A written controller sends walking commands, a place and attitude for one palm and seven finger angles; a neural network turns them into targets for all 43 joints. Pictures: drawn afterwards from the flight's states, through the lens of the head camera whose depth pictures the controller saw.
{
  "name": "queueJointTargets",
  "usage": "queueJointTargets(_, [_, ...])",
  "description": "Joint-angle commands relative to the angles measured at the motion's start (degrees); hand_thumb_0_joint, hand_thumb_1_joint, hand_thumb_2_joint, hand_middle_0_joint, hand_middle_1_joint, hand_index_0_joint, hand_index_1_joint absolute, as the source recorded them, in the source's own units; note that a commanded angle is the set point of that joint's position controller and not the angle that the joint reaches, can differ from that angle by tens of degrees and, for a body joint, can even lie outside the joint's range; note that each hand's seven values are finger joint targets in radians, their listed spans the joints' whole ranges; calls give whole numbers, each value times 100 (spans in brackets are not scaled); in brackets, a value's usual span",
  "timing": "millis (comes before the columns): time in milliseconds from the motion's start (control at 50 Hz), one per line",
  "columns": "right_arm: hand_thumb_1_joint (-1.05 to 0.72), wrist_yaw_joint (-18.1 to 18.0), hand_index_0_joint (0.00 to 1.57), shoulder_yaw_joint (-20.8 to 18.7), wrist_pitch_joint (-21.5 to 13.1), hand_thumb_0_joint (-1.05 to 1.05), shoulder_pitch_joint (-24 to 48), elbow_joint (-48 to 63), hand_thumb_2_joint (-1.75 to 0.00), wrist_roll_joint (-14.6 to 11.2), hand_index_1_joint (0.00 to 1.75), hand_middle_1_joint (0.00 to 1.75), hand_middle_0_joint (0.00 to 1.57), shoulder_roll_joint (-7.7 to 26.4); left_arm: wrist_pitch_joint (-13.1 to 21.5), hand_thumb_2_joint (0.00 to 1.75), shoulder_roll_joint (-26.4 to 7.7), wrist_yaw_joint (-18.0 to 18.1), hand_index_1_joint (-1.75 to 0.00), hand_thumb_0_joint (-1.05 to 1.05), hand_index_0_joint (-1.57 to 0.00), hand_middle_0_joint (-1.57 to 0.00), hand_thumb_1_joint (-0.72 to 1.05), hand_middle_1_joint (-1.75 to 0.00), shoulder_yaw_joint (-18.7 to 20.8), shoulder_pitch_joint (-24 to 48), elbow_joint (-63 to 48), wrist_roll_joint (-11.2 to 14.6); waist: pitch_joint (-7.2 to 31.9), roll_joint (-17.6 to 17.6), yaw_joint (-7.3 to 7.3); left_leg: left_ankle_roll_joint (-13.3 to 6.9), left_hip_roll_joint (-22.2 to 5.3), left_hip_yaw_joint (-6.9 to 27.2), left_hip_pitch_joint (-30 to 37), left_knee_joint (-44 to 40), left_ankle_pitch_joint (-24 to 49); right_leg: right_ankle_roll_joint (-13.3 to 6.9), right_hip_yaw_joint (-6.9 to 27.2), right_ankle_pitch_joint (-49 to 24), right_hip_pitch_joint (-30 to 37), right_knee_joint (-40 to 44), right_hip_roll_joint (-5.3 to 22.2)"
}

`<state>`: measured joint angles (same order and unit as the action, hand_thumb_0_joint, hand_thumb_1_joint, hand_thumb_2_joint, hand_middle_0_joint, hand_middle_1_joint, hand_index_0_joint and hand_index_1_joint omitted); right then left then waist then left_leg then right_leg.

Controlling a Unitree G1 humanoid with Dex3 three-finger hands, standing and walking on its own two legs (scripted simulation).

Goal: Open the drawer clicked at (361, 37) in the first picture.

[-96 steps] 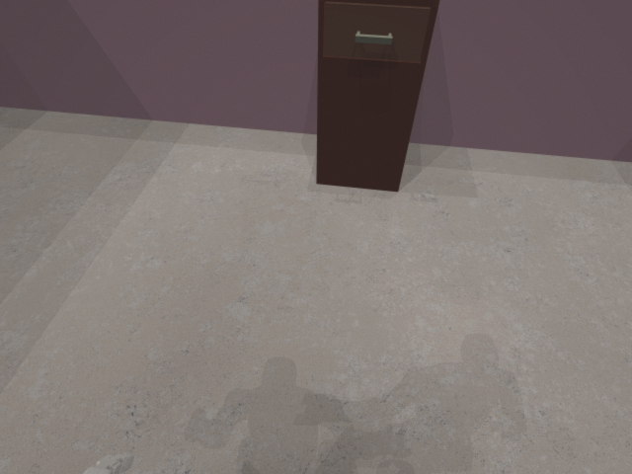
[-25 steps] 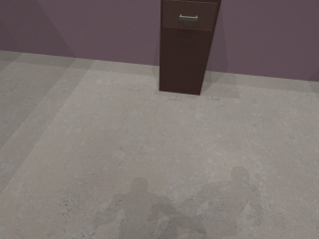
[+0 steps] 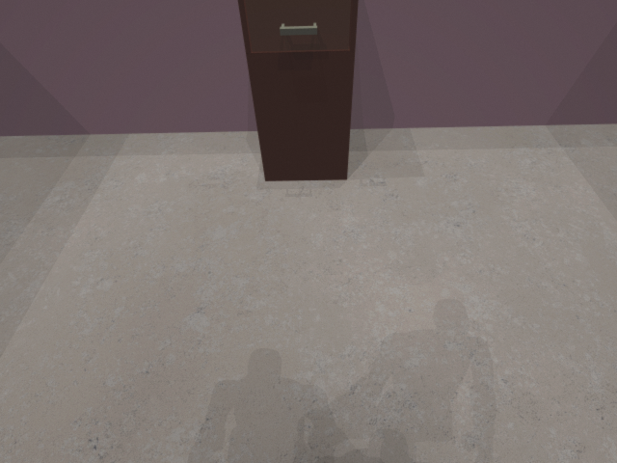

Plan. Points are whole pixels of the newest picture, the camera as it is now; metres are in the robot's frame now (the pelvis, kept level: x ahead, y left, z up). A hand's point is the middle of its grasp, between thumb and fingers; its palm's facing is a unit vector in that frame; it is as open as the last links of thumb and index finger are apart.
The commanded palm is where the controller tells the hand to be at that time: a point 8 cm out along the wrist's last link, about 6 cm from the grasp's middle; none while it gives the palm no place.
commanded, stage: walk to a spot facing it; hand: left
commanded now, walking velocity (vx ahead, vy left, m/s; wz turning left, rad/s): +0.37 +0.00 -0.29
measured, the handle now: (298, 28) +1.46 +0.12 -0.02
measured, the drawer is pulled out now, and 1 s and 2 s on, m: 0.00 0.00 0.00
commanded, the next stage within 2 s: turn to face it in 1.24 s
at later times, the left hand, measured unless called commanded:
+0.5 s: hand out of the picture +0.13 +0.19 -0.18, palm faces -0.05 -0.99 -0.15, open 7.4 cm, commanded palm none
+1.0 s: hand (280, 240) +0.58 +0.11 -0.15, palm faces -0.39 -0.91 -0.14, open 7.4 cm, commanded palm none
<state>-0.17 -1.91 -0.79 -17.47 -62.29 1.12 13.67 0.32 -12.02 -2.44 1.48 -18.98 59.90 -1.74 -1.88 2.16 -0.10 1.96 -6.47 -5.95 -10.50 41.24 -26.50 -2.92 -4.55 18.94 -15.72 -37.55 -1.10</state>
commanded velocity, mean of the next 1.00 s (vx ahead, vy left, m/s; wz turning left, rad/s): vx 0.37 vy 0.00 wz -0.27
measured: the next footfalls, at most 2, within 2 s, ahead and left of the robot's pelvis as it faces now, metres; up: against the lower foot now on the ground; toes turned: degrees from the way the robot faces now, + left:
left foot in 0.46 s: +0.36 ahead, +0.10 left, +0.00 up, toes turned +0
right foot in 1.06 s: +0.56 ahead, -0.17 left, +0.00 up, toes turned -29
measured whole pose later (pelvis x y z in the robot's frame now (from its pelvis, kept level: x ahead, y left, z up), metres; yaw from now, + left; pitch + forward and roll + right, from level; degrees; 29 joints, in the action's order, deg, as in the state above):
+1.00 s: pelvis +0.43 -0.01 +0.01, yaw -20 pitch +0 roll +0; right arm -1.3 -2.0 -4.5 -28.7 -66.2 1.6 6.6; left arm -1.1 -9.5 -2.0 3.1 -6.4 57.2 -2.1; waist -4.0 -0.6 4.2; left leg 0.0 -2.5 -19.2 5.3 19.1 -23.4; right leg -2.1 -7.4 10.0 -30.7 -39.5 4.2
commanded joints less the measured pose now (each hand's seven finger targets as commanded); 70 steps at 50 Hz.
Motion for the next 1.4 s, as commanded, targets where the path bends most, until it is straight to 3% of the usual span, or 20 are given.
queueJointTargets(0, [-90, 14, 20, -129, -265, 0, 1161, 872, -90, -15, 30, 30, 20, 601, 286, 90, -1178, 305, -30, 0, -20, -20, 90, -30, 327, -1505, 91, 103, -324, -1404, -648, -195, 10, 520, -3236, 2602, 115, -858, 3395, -919, 1807, 2439, 2031])
queueJointTargets(60, [-90, 65, 20, -141, -207, 0, 941, 637, -90, 35, 30, 30, 20, 327, 332, 90, -761, 315, -30, 0, -20, -20, 90, -30, 219, -947, -87, 61, -457, -328, -268, -50, -122, 428, -2936, 2584, 831, -897, 2623, -1125, 1208, 2492, 1725])
queueJointTargets(120, [-90, 97, 20, -154, -106, 0, 745, 606, -90, 37, 30, 30, 20, 152, 418, 90, -562, 331, -30, 0, -20, -20, 90, -30, 174, -1034, -1, 57, -383, -536, -82, 77, -95, 320, -2928, 2380, 1349, -744, 1979, -1825, 1130, 2566, 1411])
queueJointTargets(320, [-90, 208, 20, -84, -216, 0, 1863, 1110, -90, -28, 30, 30, 20, -145, 452, 90, -333, 465, -30, 0, -20, -20, 90, -30, 127, -1454, 358, 35, -651, -909, -356, -63, 117, -54, -2697, 298, 1813, -612, 1517, -3592, 1659, 2446, 1152])
queueJointTargets(360, [-90, 184, 20, -111, -258, 0, 1670, 1058, -90, -41, 30, 30, 20, -120, 446, 90, -443, 474, -30, 0, -20, -20, 90, -30, 157, -1334, 383, 22, -529, -934, -225, -201, 309, -166, -1933, -188, 1627, -566, 1417, -4402, 1588, 2087, 1191])
queueJointTargets(400, [-90, 88, 20, -172, -307, 0, 571, 719, -90, -6, 30, 30, 20, 41, 465, 90, -563, 472, -30, 0, -20, -20, 90, -30, 211, -1115, 327, 42, 32, -931, 295, -363, 639, -302, -558, -753, 1770, -413, 1166, -5371, 1474, 964, 995])
queueJointTargets(420, [-90, 30, 20, -231, -329, 0, -319, 450, -90, 26, 30, 30, 20, 264, 476, 90, -540, 464, -30, 0, -20, -20, 90, -30, 233, -1071, 304, 76, 536, -784, 648, -482, 470, -32, 711, -1002, 2090, -280, 1087, -4910, 945, -146, 833])
queueJointTargets(460, [-90, -51, 20, -458, -324, 0, -1492, 205, -90, 78, 30, 30, 20, 1299, 455, 90, 11, 343, -30, 0, -20, -20, 90, -30, 160, -1572, 143, 181, 1754, 1475, 683, -1425, -2139, 3409, 2794, -1916, 2251, 14, 505, 1120, -1285, -3616, -305])
queueJointTargets(480, [-90, -54, 20, -397, -273, 0, -1061, 275, -90, 0, 30, 30, 20, 1056, 442, 90, -118, 371, -30, 0, -20, -20, 90, -30, 185, -1146, 34, 128, 1183, 784, 558, -1556, -2265, 3641, 2015, -2547, 1401, -70, 845, 1128, -1619, -4178, 26])
queueJointTargets(520, [-90, -81, 20, -223, -351, 0, -223, 409, -90, -13, 30, 30, 20, 307, 355, 90, -51, 290, -30, 0, -20, -20, 90, -30, 200, -488, -6, 53, -111, 265, 260, -1093, -1697, 2442, 383, -2937, 958, 37, 796, 65, -1836, -4156, 543])
queueJointTargets(620, [-90, -106, 20, -124, -521, 0, -200, 275, -90, 0, 30, 30, 20, -161, 19, 90, 294, 181, -30, 0, -20, -20, 90, -30, 244, -596, -20, -50, -305, 269, -192, -831, -1070, 541, -619, -3122, 1772, 212, 602, -604, -1497, -3412, 762])
queueJointTargets(900, [-90, -148, 20, -131, -463, 0, -1492, -198, -90, 48, 30, 30, 20, 143, 19, 90, 179, 35, -30, 0, -20, -20, 90, -30, 184, 1779, -809, 5, -756, 276, 405, -897, -1170, -427, 1291, -2913, 3783, 168, -277, -1057, -2184, -331, 619])
queueJointTargets(960, [-90, -151, 20, -141, -417, 0, -1526, -255, -90, 51, 30, 30, 20, 209, 81, 90, 76, 66, -30, 0, -20, -20, 90, -30, 200, 1528, -752, 3, -505, 425, 246, -836, -1235, -681, 1527, -2194, 5444, -68, -527, -543, -1498, 11, 298])
queueJointTargets(1000, [-90, -161, 20, -140, -396, 0, -1368, -231, -90, 22, 30, 30, 20, 308, 156, 90, -68, 96, -30, 0, -20, -20, 90, -30, 257, 648, -487, -30, 21, 439, -174, -676, -1128, -874, 1410, -968, 6578, -242, -727, -505, -246, 388, -32])
queueJointTargets(1020, [-90, -134, 20, -154, -397, 0, -1173, -156, -90, -16, 30, 30, 20, 380, 232, 90, -293, 116, -30, 0, -20, -20, 90, -30, 340, -229, -225, -53, 604, 292, -614, -474, -970, -1025, 779, 258, 6062, -368, -567, -1020, 1150, 766, 59])
queueJointTargets(1060, [-90, -80, 20, -75, -434, 0, -1250, 194, -90, -141, 30, 30, 20, -105, 311, 90, -1326, 263, -30, 0, -20, -20, 90, -30, 576, -1293, 61, 72, 1842, -1467, -712, 5, 409, -595, -2263, 3849, -550, -1595, 3530, -2818, 3732, 1462, 2757])
queueJointTargets(1080, [-90, -109, 20, -130, -412, 0, -684, 272, -90, -124, 30, 30, 20, -12, 265, 90, -1279, 319, -30, 0, -20, -20, 90, -30, 579, -1014, 29, 144, 1342, -687, -728, -166, 143, 201, -2619, 4181, -379, -1670, 3094, -2817, 3265, 1722, 2662])
queueJointTargets(1140, [-90, -70, 20, -135, -255, 0, -400, 221, -90, -15, 30, 30, 20, -258, 347, 90, -546, 338, -30, 0, -20, -20, 90, -30, 316, -10, -112, 124, 110, -178, -143, -114, -402, 435, -2168, 3454, 635, -917, 1642, -2478, 833, 2122, 1996])
queueJointTargets(1200, [-90, -35, 20, -127, -67, 0, -900, 78, -90, 46, 30, 30, 20, -482, 419, 90, -219, 364, -30, 0, -20, -20, 90, -30, 251, 254, -150, 31, -104, -490, 277, -15, -409, 290, -1734, 2651, 906, -705, 808, -2017, -119, 2440, 1621])
queueJointTargets(1380, [-90, 114, 20, -75, -104, 0, 457, 522, -90, -8, 30, 30, 20, -368, 423, 90, -437, 341, -30, 0, -20, -20, 90, -30, 192, -177, 100, 36, -268, -826, -34, -14, -74, -27, -1769, 115, 1543, -502, 262, -2761, 745, 2215, 1531])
